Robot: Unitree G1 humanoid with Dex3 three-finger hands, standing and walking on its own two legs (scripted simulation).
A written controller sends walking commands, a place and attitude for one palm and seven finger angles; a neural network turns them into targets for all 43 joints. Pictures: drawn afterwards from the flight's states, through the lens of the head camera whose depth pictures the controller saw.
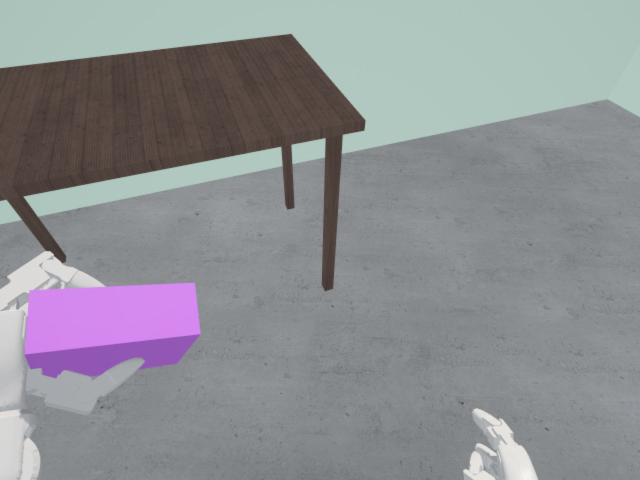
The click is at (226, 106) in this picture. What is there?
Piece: table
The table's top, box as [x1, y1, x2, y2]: [0, 34, 365, 200]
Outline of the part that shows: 365,120 291,34 0,68 0,200 359,131 364,129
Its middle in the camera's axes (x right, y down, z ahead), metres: -0.52 -0.36 +1.03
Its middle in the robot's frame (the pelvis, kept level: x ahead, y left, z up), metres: +0.99 +0.58 -0.04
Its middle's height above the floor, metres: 0.74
